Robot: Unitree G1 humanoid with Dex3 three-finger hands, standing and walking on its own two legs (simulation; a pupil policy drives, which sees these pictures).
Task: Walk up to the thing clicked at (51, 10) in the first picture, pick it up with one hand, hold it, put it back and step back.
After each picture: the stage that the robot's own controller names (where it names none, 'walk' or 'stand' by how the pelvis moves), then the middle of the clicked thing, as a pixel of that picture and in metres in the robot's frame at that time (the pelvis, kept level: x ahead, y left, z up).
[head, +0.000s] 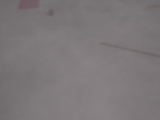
stand; (51, 11) +2.13 +0.54 -0.72
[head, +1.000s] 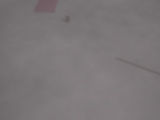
walk; (68, 18) +2.03 +0.28 -0.70
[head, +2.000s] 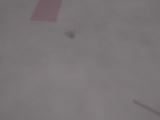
walk; (72, 33) +1.39 +0.17 -0.70
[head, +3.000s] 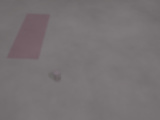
walk; (57, 76) +0.89 +0.24 -0.71
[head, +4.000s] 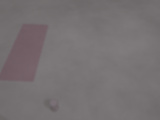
walk; (54, 105) +0.58 +0.21 -0.71
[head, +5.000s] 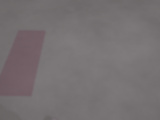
stand; out of the picture +0.42 +0.21 -0.71
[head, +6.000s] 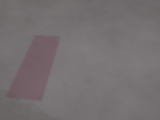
stand; out of the picture +0.39 +0.20 -0.72
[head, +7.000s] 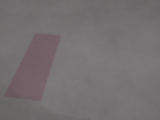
stand; out of the picture +0.37 +0.19 -0.71
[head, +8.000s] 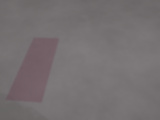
stand; out of the picture +0.40 +0.20 -0.73
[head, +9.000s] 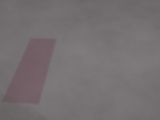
stand; out of the picture +0.39 +0.22 -0.73
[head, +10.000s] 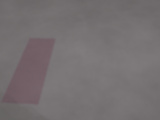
go down; out of the picture +0.38 +0.22 -0.73
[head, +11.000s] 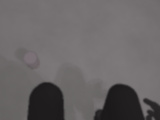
go down; (32, 60) +0.45 +0.25 -0.36
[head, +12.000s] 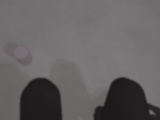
go down; (23, 56) +0.45 +0.27 -0.30
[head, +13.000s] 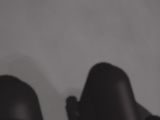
close in; out of the picture +0.43 +0.31 -0.22
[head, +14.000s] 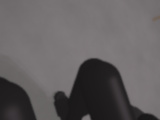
close; out of the picture +0.42 +0.32 -0.22
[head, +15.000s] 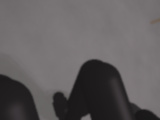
lift; out of the picture +0.41 +0.31 -0.23
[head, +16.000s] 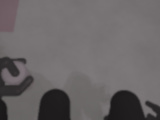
lift; (20, 77) +0.33 +0.24 -0.05
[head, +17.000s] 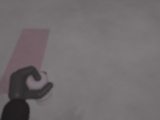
hold; (41, 89) +0.33 +0.17 +0.01
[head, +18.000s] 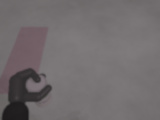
hold; (40, 91) +0.33 +0.18 -0.01
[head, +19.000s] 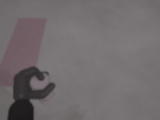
crouch; (43, 89) +0.34 +0.17 -0.04
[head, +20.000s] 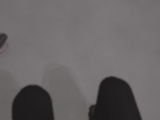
crouch; out of the picture +0.47 +0.27 -0.10
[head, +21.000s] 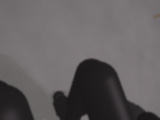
lower; out of the picture +0.42 +0.32 -0.23
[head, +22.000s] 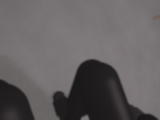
lower; out of the picture +0.42 +0.33 -0.23
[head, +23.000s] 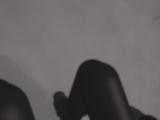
lower; out of the picture +0.42 +0.32 -0.23
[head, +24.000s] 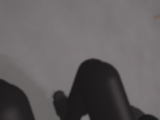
lower; out of the picture +0.42 +0.33 -0.22
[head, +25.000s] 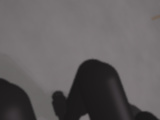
open; out of the picture +0.42 +0.31 -0.23
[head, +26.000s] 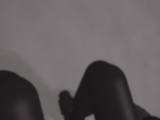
stand; out of the picture +0.42 +0.31 -0.23
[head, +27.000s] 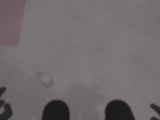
walk; (47, 81) +0.44 +0.23 -0.48
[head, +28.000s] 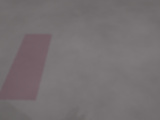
stand; out of the picture +0.39 +0.20 -0.66
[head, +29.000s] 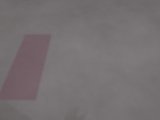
stand; out of the picture +0.39 +0.20 -0.67
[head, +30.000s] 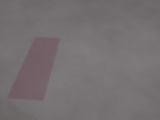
stand; out of the picture +0.41 +0.19 -0.71
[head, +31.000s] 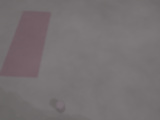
walk; (60, 107) +0.46 +0.16 -0.71
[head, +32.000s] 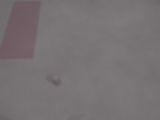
walk; (56, 80) +0.67 +0.23 -0.70
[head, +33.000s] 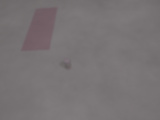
stand; (67, 64) +0.99 +0.28 -0.70
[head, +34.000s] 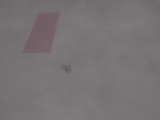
stand; (68, 67) +1.03 +0.23 -0.72
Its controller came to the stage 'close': yes
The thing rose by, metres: 0.70
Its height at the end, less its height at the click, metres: +0.00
